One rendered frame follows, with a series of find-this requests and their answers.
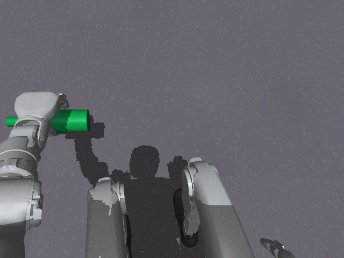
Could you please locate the left robot hand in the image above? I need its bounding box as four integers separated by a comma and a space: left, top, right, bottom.
15, 91, 69, 137

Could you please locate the right robot foot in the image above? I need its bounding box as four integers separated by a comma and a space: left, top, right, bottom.
173, 188, 198, 248

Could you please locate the right robot hand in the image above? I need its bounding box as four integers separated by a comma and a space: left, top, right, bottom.
260, 238, 296, 258

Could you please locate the bottle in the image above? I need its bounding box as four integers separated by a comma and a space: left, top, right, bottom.
6, 110, 90, 133

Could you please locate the left robot arm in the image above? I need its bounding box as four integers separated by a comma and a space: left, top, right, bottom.
0, 116, 50, 258

